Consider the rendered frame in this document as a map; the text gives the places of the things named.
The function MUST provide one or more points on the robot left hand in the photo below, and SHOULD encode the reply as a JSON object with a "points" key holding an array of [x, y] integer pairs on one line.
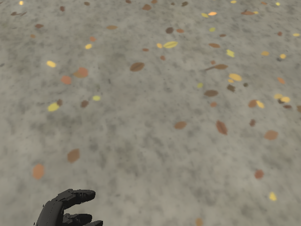
{"points": [[52, 213]]}

